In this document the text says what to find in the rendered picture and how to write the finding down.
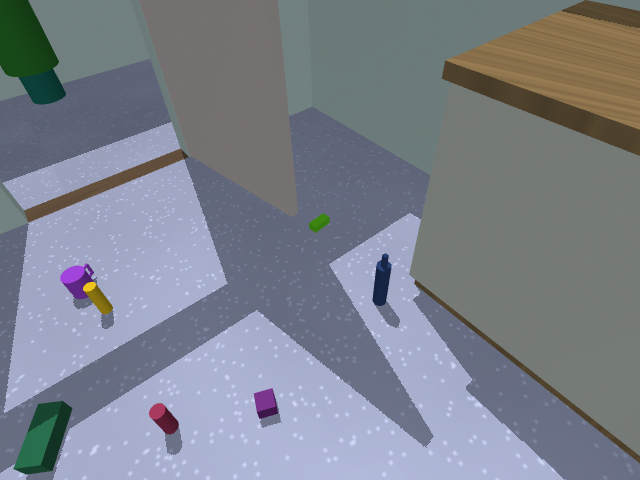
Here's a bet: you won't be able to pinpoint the potted plant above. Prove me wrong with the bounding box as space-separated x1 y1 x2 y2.
0 0 66 104

